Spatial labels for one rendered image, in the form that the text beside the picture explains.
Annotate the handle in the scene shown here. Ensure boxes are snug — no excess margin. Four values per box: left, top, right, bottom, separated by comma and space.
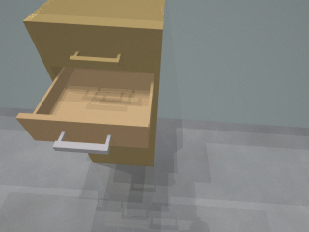
69, 55, 121, 68
52, 131, 112, 155

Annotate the cabinet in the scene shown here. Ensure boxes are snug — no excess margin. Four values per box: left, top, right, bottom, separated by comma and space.
23, 0, 165, 167

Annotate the drawer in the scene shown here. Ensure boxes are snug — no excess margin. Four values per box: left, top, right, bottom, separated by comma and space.
16, 67, 155, 148

